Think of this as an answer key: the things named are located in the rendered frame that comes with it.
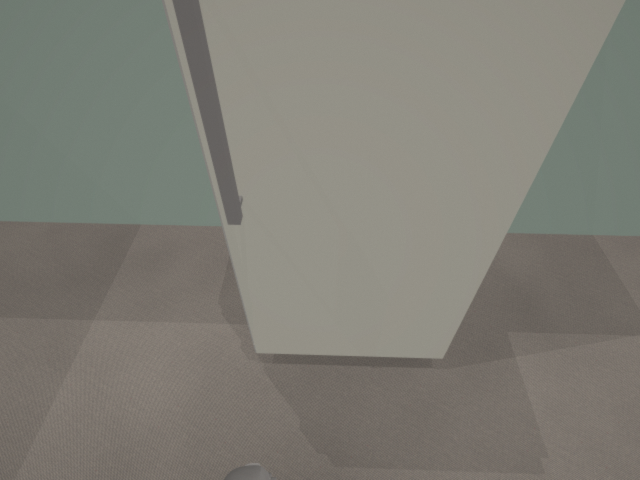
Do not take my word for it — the handle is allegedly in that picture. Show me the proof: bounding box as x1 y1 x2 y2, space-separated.
172 0 243 225

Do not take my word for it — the fridge door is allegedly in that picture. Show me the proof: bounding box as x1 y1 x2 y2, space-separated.
164 0 625 359

